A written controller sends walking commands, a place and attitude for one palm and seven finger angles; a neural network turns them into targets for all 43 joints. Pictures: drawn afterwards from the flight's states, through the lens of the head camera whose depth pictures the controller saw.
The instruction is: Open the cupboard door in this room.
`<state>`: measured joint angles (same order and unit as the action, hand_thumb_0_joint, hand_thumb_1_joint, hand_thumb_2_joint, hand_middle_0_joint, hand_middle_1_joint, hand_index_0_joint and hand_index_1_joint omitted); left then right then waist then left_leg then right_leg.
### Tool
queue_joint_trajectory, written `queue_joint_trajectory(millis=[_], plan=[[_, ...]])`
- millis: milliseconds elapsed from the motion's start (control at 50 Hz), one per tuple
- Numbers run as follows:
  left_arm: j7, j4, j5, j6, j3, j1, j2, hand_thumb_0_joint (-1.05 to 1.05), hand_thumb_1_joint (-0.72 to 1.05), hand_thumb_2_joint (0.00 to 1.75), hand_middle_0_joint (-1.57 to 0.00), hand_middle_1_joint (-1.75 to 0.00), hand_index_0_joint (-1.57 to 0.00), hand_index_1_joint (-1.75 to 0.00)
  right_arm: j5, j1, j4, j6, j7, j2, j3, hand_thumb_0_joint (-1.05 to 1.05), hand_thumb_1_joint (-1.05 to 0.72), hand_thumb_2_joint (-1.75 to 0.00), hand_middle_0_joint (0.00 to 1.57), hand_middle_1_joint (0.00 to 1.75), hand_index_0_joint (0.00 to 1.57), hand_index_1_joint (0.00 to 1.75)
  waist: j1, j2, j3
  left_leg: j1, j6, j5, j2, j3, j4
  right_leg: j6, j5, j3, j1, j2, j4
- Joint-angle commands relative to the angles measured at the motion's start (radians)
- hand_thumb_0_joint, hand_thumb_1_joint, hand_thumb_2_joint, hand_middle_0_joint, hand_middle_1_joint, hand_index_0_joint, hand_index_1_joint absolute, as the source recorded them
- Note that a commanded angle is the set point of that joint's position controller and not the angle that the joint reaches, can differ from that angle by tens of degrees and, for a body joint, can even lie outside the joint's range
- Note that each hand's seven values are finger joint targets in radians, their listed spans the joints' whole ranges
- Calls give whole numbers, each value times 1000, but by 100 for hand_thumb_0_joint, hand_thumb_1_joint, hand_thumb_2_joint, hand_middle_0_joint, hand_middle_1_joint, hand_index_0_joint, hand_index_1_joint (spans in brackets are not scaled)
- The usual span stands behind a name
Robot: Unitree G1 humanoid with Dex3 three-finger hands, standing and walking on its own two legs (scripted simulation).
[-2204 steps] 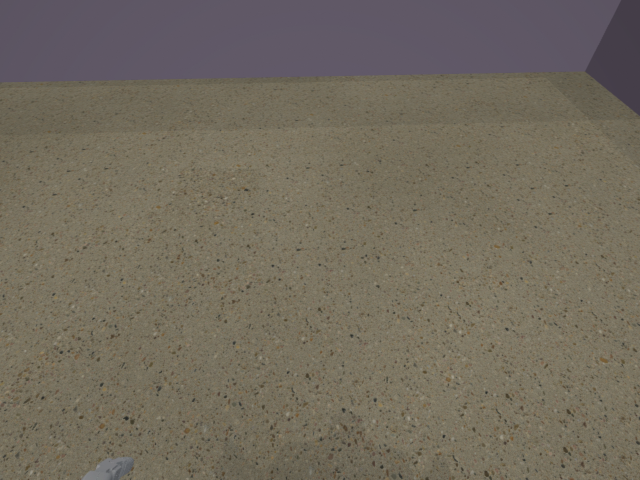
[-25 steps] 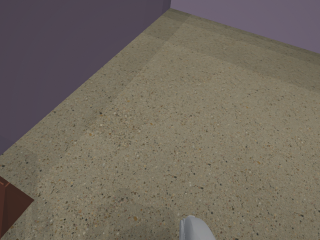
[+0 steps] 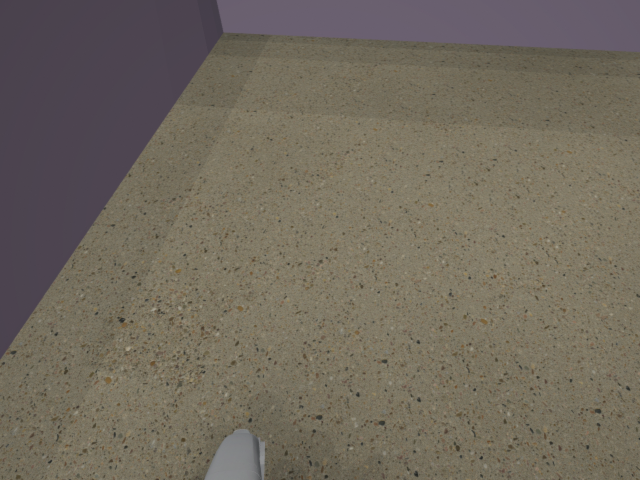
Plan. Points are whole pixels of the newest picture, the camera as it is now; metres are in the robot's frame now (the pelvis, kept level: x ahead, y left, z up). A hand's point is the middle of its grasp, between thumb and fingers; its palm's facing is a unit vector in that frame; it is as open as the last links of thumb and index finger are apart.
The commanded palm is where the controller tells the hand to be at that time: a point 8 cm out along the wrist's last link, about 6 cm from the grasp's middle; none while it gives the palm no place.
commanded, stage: walk to a spot facing it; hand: left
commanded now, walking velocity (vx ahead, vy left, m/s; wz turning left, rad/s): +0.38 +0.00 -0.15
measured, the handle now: out of the picture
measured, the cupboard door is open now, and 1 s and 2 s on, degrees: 46 46 46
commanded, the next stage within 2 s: turn to face it in 0.58 s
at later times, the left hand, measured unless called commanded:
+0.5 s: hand (210, 401) +0.26 +0.20 -0.18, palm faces -0.03 -0.99 -0.13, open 7.4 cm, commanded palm none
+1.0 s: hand (288, 234) +0.59 +0.10 -0.16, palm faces -0.11 -0.98 -0.19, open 7.1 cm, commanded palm none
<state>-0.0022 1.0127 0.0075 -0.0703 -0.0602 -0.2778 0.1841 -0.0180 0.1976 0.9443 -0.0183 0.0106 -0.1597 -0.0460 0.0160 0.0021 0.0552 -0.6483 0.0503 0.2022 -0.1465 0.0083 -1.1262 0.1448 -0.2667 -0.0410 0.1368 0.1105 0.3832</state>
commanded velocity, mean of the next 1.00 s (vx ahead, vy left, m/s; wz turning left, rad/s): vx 0.21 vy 0.00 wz -0.01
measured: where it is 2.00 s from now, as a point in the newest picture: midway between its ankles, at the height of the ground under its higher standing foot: (361, 380)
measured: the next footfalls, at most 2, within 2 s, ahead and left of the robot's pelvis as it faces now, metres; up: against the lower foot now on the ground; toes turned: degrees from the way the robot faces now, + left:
left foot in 0.30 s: +0.29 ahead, +0.08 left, +0.00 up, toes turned +2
right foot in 0.82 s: +0.49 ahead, -0.13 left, +0.00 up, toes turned -19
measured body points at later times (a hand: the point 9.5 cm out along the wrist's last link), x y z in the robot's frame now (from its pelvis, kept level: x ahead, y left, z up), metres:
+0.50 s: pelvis +0.26 +0.04 -0.01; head +0.28 +0.05 +0.44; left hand +0.26 +0.25 -0.17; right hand +0.26 -0.20 -0.15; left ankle +0.25 +0.08 -0.74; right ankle +0.22 -0.11 -0.63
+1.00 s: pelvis +0.45 -0.05 +0.00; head +0.48 -0.06 +0.44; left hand +0.59 +0.15 -0.14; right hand +0.36 -0.23 -0.16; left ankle +0.41 +0.11 -0.64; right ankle +0.45 -0.11 -0.74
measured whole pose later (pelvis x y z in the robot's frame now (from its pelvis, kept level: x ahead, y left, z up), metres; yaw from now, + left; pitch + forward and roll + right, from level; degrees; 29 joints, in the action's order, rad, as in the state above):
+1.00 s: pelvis +0.45 -0.05 +0.00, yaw -8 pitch +0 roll +1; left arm 0.04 0.96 0.00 -0.07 -0.04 -0.12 0.15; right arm 0.00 0.37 1.09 0.03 0.02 -0.09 -0.02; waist 0.05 -0.02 0.07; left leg -0.46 0.04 0.45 -0.07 -0.03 -1.20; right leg 0.08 -0.26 -0.20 0.27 -0.04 0.51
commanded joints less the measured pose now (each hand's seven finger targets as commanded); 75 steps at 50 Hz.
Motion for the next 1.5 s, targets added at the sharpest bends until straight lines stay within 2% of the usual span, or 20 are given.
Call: queue_joint_trajectory(millis=[0,140,240,260,280,300,360,460,660,740,780,820,840,960,1160,1220,1260,1300,1380,1480], plan=[[15,2,2,-29,-12,-173,71,0,90,90,-20,-30,-20,-30,4,28,-25,-6,-5,-51,-13,0,-90,-90,20,30,20,30,-29,-136,-44,-71,-3,-51,39,-55,68,-129,830,157,-157,-237,-77],[40,57,7,-28,5,-302,63,0,90,90,-20,-30,-20,-30,7,-208,-78,-20,-23,-53,0,0,-90,-90,20,30,20,30,-78,-120,41,-93,-30,-14,101,-119,291,-89,973,213,-284,-274,-77],[45,69,5,-37,-6,-228,122,0,90,90,-20,-30,-20,-30,2,54,14,-40,0,-92,-12,0,-90,-90,20,30,20,30,79,-93,-89,409,-118,-31,210,-164,565,-96,1217,163,-169,-251,230],[39,57,-4,-38,-8,-198,113,0,90,90,-20,-30,-20,-30,-6,213,58,-43,10,-139,-26,0,-90,-90,20,30,20,30,150,-68,-164,690,-161,-120,116,-58,591,-110,976,151,39,-226,432],[28,44,-21,-38,0,-240,52,0,90,90,-20,-30,-20,-30,-30,334,81,-50,18,-238,-51,0,-90,-90,20,30,20,30,162,152,-311,940,-307,-234,-218,369,619,-135,296,78,310,-100,842],[25,20,-17,-41,12,-236,47,0,90,90,-20,-30,-20,-30,-8,336,68,-39,17,-245,-42,0,-90,-90,20,30,20,30,111,186,-326,905,-364,-258,-343,559,769,-98,-222,99,388,-57,1057],[6,25,24,1,-9,-135,22,0,90,90,-20,-30,-20,-30,-4,141,43,-57,24,-83,2,0,-90,-90,20,30,20,30,1,57,56,441,-200,-19,-209,277,920,-114,-33,118,460,-175,1035],[-6,37,31,56,-2,-174,-53,0,90,90,-20,-30,-20,-30,3,201,81,-84,25,-50,11,0,-90,-90,20,30,20,30,-58,42,32,423,-99,-409,-102,-58,906,-140,89,56,462,-188,899],[-37,-91,17,60,5,176,-25,0,90,90,-20,-30,-20,-30,-7,377,128,-66,37,-85,30,0,-90,-90,20,30,20,30,15,103,102,588,-90,-775,-96,-193,845,-120,188,-95,516,-149,468],[-7,-45,16,32,17,42,12,0,90,90,-20,-30,-20,-30,-2,386,164,-53,40,-117,25,0,-90,-90,20,30,20,30,-38,118,-45,674,-103,-1094,-121,-151,643,-76,133,-109,226,-77,265],[6,6,20,11,3,-124,68,0,90,90,-20,-30,-20,-30,16,340,157,-48,36,-116,21,0,-90,-90,20,30,20,30,-116,106,-164,549,-86,-873,-78,-137,415,-66,369,-70,-105,-128,127],[26,51,10,-5,-23,-263,210,0,90,90,-20,-30,-20,-30,37,382,131,-46,33,-54,16,0,-90,-90,20,30,20,30,-133,-170,-363,144,-33,466,151,-109,-148,156,1241,372,-502,-635,153],[34,20,2,2,-8,-182,190,0,90,90,-20,-30,-20,-30,36,318,119,-31,35,-52,17,0,-90,-90,20,30,20,30,-116,-135,-292,145,-41,442,95,16,-184,156,1110,297,-352,-613,96],[40,-54,5,15,12,69,71,0,90,90,-20,-30,-20,-30,10,279,120,54,4,26,7,0,-90,-90,20,30,20,30,41,-117,-39,194,0,177,41,-37,-64,-33,643,-80,149,-426,-69],[32,-107,22,44,-38,79,152,0,90,90,-20,-30,-20,-30,0,16,-27,56,-28,-56,-17,0,-90,-90,20,30,20,30,-10,-178,-11,181,1,173,47,-125,308,-32,458,-143,60,-488,41],[26,-119,15,53,-46,81,174,0,90,90,-20,-30,-20,-30,-8,112,-29,45,-31,-123,-36,0,-90,-90,20,30,20,30,48,-36,-95,401,-22,11,95,-132,552,-95,381,-195,80,-461,292],[18,-196,0,65,-23,109,87,0,90,90,-20,-30,-20,-30,-13,229,-25,27,-15,-319,-74,0,-90,-90,20,30,20,30,95,437,-177,599,-257,-714,-306,456,749,-234,-448,-144,450,-208,771],[23,-223,15,79,-23,184,115,0,90,90,-20,-30,-20,-30,-7,188,-38,31,2,-303,-68,0,-90,-90,20,30,20,30,72,173,-172,550,-288,-455,-298,402,765,-208,-343,22,491,-233,872],[11,-163,15,90,-35,119,122,0,90,90,-20,-30,-20,-30,-7,28,-87,18,13,-254,-47,0,-90,-90,20,30,20,30,0,160,-120,441,-195,-304,-120,223,778,-233,-134,50,459,-209,850],[12,-171,8,94,-26,120,107,0,90,90,-20,-30,-20,-30,-6,36,-82,22,3,-275,-62,0,-90,-90,20,30,20,30,8,114,-144,471,-202,-251,-92,222,779,-244,-138,29,395,-176,644]])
